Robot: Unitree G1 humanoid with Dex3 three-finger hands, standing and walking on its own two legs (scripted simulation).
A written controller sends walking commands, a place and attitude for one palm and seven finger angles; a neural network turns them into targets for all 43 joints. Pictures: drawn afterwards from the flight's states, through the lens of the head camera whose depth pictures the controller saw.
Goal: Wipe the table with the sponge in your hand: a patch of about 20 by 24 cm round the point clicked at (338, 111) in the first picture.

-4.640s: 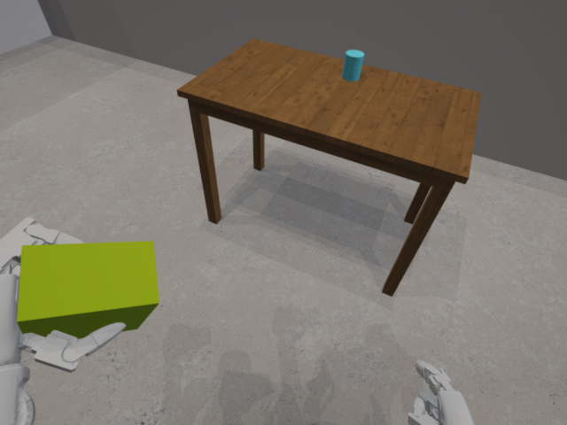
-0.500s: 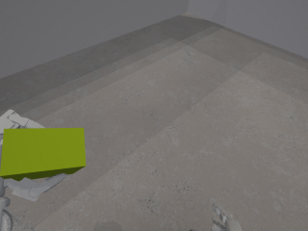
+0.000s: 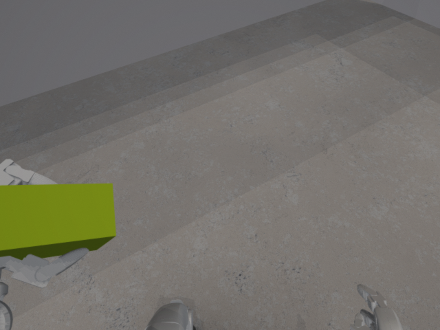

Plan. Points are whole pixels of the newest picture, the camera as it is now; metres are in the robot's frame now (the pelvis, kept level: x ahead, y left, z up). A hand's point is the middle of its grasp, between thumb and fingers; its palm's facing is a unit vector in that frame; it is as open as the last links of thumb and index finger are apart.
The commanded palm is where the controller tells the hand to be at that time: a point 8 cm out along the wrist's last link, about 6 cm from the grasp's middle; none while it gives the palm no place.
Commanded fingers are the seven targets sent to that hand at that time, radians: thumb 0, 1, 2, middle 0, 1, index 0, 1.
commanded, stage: walk to a spot facing it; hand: left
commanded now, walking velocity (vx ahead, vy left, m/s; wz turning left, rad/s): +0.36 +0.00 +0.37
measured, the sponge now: (73, 222) +0.23 +0.21 +0.16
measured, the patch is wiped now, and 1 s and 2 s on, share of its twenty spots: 0.00 0.00 0.00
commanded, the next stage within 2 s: turn to face it in 0.74 s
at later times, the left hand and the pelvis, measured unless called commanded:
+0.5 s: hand (35, 176) +0.27 +0.26 +0.19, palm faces +0.53 -0.71 -0.47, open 10.7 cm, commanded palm +0.23 +0.30 +0.17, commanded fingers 0.00 0.10 1.30 -1.20 -1.60 -1.20 -1.60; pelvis +0.11 +0.00 -0.01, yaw +7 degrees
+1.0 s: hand (54, 139) +0.37 +0.29 +0.16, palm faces +0.60 -0.65 -0.46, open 10.8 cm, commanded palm +0.29 +0.32 +0.17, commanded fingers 0.00 0.10 1.30 -1.20 -1.60 -1.20 -1.60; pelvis +0.22 +0.01 -0.03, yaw +16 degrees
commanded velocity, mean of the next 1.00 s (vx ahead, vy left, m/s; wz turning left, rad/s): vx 0.23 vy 0.00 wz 0.36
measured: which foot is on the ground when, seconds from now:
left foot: up 0.00-0.12, down 0.14-0.54, up 0.56-0.92, down 0.94-1.00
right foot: down 0.00-0.14, up 0.16-0.52, down 0.54-0.94, up 0.96-1.00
